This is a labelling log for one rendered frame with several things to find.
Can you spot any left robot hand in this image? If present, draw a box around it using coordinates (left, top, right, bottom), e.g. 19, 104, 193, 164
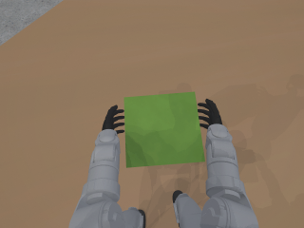
102, 105, 125, 134

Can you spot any carton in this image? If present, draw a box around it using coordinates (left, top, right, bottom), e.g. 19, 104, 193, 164
123, 91, 205, 168

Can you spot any right robot hand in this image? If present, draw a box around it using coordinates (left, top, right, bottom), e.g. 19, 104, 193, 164
198, 99, 222, 129

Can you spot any left robot thigh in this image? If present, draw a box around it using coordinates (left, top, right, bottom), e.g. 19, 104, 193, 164
123, 210, 143, 228

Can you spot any left robot shin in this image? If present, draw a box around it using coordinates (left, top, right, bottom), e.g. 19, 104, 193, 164
128, 207, 140, 213

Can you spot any right robot forearm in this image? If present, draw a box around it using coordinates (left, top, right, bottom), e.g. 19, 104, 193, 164
205, 123, 254, 212

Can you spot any left robot forearm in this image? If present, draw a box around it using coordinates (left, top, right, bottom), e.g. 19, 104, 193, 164
68, 129, 121, 226

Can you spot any left robot upper arm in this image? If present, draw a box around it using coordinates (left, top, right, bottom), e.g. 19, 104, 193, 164
68, 199, 126, 228

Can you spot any right robot upper arm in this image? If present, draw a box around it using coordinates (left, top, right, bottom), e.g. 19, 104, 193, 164
199, 196, 259, 228

